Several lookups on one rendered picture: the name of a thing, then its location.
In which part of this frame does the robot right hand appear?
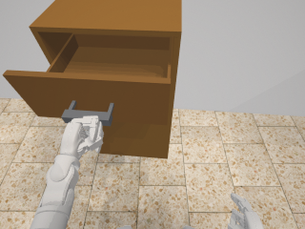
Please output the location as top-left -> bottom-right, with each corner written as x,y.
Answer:
228,193 -> 264,229

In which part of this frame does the robot left forearm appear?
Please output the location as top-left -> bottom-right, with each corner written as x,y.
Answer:
30,154 -> 81,229

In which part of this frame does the handle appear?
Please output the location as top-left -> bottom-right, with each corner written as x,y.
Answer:
61,100 -> 114,127

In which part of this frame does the drawer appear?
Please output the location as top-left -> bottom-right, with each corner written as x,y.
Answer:
2,32 -> 173,126

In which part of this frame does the cabinet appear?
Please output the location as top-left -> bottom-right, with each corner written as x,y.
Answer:
29,0 -> 182,159

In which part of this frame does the robot left hand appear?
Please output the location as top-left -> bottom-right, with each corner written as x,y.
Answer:
59,115 -> 104,160

